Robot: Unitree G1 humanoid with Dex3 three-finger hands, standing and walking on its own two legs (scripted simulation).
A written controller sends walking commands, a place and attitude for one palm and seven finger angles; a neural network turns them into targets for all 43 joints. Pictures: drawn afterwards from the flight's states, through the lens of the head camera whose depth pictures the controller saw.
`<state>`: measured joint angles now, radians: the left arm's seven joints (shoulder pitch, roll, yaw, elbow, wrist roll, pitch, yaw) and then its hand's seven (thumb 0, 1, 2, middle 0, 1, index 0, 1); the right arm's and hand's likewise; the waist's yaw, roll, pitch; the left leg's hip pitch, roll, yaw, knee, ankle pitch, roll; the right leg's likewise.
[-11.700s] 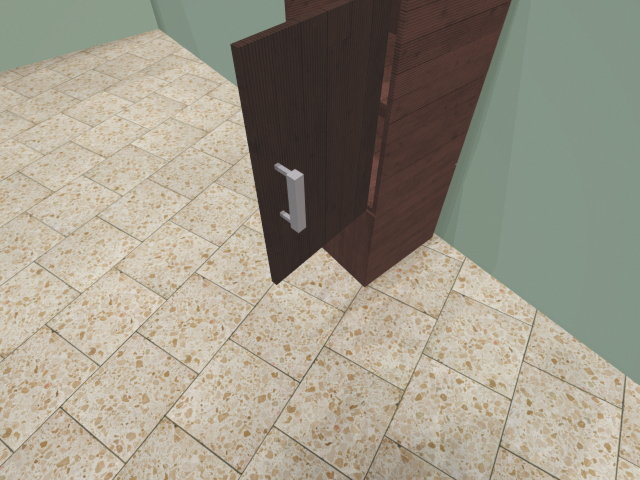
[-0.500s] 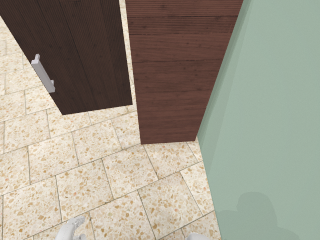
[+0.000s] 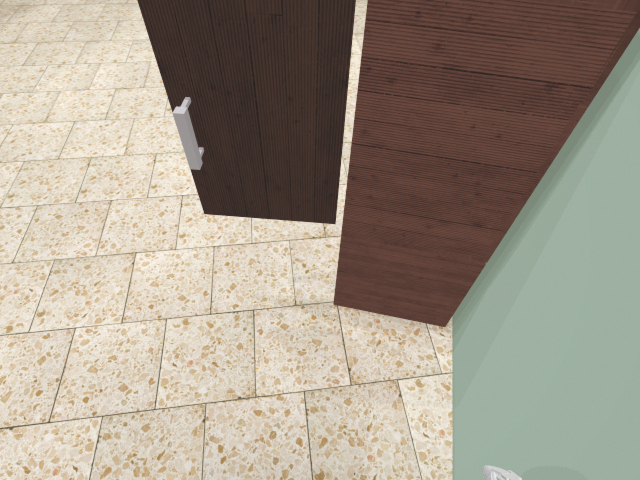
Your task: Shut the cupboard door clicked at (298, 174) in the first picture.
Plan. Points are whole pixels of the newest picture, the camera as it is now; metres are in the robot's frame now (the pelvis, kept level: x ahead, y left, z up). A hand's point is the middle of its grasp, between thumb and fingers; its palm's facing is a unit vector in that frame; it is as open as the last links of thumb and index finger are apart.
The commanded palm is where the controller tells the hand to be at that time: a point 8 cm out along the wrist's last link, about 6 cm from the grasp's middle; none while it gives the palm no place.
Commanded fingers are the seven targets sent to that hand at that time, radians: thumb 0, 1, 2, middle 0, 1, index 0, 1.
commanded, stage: take the last steps up to it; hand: left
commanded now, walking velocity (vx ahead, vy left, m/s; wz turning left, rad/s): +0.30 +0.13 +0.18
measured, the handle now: (191, 134) +0.74 +0.36 -0.05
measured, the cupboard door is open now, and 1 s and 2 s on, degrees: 98 98 98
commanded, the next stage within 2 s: come to a stop and stand still in 0.68 s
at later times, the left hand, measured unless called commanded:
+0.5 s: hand (210, 414) +0.22 +0.19 -0.17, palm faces +0.01 -0.98 -0.21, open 7.4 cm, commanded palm none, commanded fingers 0.00 0.90 0.90 -0.20 -0.30 -0.20 -0.30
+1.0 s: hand (176, 420) +0.21 +0.25 -0.19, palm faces +0.14 -0.97 -0.19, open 7.3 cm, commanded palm none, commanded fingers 0.00 0.90 0.90 -0.20 -0.30 -0.20 -0.30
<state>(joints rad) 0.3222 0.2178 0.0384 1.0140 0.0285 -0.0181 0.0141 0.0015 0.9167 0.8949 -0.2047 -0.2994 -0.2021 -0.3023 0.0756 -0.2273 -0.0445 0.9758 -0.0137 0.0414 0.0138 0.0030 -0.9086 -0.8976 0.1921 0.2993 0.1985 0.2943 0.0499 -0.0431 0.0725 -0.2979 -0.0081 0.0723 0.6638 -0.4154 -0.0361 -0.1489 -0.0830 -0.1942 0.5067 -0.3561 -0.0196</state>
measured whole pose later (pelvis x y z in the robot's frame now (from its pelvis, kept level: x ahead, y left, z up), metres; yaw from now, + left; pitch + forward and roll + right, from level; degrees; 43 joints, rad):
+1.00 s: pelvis +0.24 +0.07 -0.01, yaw +4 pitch +0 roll +0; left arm 0.28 0.20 0.03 1.10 0.01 0.03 0.04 0.00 0.92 0.90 -0.20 -0.30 -0.20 -0.30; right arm 0.10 -0.13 -0.01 1.00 -0.02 -0.03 -0.03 0.00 -0.91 -0.90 0.20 0.30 0.20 0.29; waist 0.04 -0.06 0.07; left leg -0.33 0.03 0.11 0.55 -0.22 0.03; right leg -0.28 -0.07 -0.06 0.84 -0.56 0.04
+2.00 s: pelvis +0.23 +0.04 -0.01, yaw +3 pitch -1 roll +0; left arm 0.28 0.22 0.00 0.96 0.02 0.00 0.06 0.00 0.91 0.90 -0.20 -0.30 -0.20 -0.30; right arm 0.21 -0.18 -0.03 0.94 -0.02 0.01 -0.02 0.00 -0.91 -0.90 0.20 0.30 0.20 0.29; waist 0.00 0.00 0.00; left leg -0.21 -0.02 0.07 0.60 -0.37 0.04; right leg -0.22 -0.06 -0.04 0.59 -0.34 0.04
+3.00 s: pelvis +0.24 +0.09 -0.01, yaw +2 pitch -1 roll -1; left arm 0.22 0.13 0.02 0.95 0.02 -0.04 0.04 0.00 0.91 0.90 -0.20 -0.30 -0.20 -0.30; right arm 0.40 -0.15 0.00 1.08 -0.01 0.01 -0.01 0.00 -0.90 -0.90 0.20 0.30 0.20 0.30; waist -0.03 0.05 0.03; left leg -0.25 -0.04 0.11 0.74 -0.47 0.04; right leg -0.30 -0.07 -0.15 0.58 -0.23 -0.02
